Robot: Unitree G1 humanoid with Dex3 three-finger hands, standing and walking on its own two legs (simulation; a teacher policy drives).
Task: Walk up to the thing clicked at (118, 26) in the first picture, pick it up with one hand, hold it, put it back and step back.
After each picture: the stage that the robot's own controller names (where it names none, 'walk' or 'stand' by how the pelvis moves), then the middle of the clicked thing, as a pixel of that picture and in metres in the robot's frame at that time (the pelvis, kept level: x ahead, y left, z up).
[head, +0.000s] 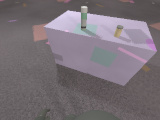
stand; (118, 31) +0.94 -0.26 +0.05
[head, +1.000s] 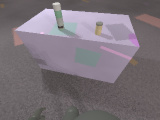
walk; (98, 28) +0.85 +0.00 +0.08
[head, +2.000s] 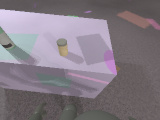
stand; (62, 47) +0.47 +0.24 +0.08
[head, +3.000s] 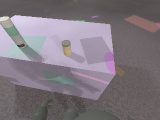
stand; (66, 48) +0.52 +0.23 +0.06
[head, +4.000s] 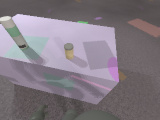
stand; (69, 51) +0.49 +0.20 +0.06
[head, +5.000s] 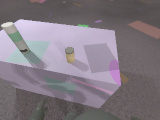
stand; (70, 55) +0.47 +0.18 +0.06
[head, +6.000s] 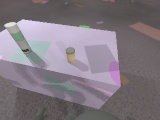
stand; (70, 55) +0.47 +0.19 +0.05
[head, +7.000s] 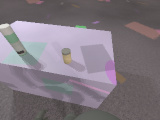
stand; (66, 56) +0.46 +0.22 +0.05
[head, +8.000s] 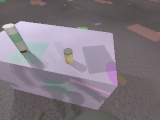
stand; (68, 56) +0.47 +0.21 +0.05
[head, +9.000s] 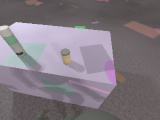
rise first; (66, 56) +0.46 +0.22 +0.05
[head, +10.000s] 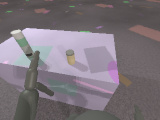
rise first; (70, 57) +0.48 +0.23 +0.05
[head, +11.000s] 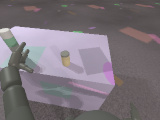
go down; (65, 58) +0.46 +0.22 +0.06
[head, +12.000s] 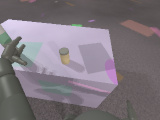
go down; (64, 56) +0.45 +0.22 +0.07
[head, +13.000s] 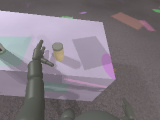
close in; (58, 52) +0.45 +0.22 +0.08
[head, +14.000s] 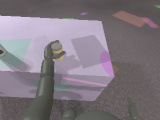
close; (58, 52) +0.46 +0.23 +0.10
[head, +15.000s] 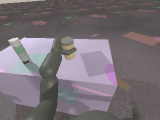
lift; (68, 48) +0.35 +0.15 +0.28
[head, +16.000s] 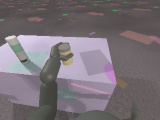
hold; (66, 54) +0.35 +0.17 +0.23
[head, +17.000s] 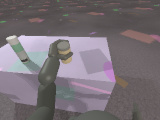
hold; (65, 53) +0.34 +0.17 +0.25
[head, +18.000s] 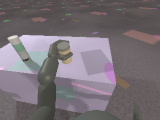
hold; (65, 53) +0.34 +0.18 +0.24
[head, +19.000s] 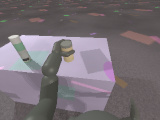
crouch; (67, 51) +0.37 +0.17 +0.24
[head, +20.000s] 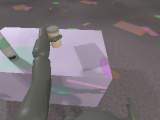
lower; (54, 37) +0.46 +0.24 +0.25
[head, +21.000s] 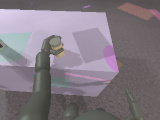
lower; (57, 48) +0.46 +0.21 +0.12
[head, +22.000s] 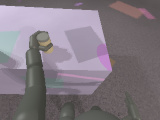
lower; (45, 43) +0.48 +0.27 +0.12
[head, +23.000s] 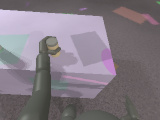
lower; (53, 47) +0.46 +0.24 +0.11
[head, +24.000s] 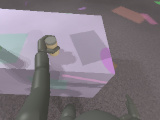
lower; (52, 46) +0.47 +0.25 +0.11
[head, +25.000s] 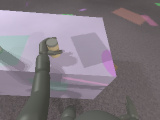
open; (53, 48) +0.46 +0.25 +0.10
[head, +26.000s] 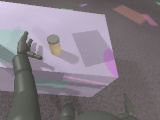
sink last; (54, 45) +0.46 +0.24 +0.11
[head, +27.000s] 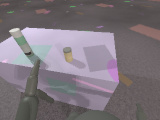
sink last; (68, 54) +0.49 +0.25 +0.07
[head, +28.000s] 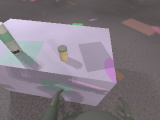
stand; (63, 53) +0.47 +0.24 +0.06
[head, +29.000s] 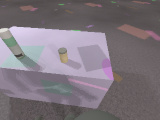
stand; (63, 55) +0.49 +0.25 +0.06
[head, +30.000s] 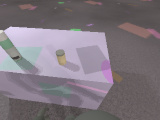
stand; (61, 57) +0.46 +0.25 +0.05
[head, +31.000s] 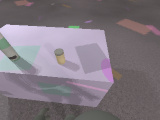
stand; (60, 56) +0.46 +0.26 +0.05
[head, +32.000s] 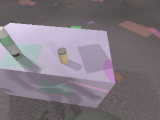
stand; (62, 56) +0.47 +0.24 +0.05
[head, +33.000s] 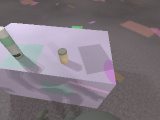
stand; (63, 56) +0.46 +0.24 +0.05
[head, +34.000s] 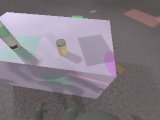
walk; (62, 47) +0.49 +0.25 +0.06
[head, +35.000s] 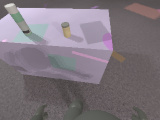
walk; (66, 30) +0.69 +0.28 +0.08
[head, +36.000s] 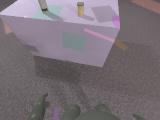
walk; (80, 9) +0.97 +0.19 +0.08
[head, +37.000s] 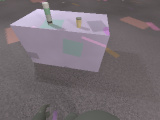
stand; (78, 22) +1.08 +0.24 +0.06
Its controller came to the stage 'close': yes
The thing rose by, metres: 0.22
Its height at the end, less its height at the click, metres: +0.00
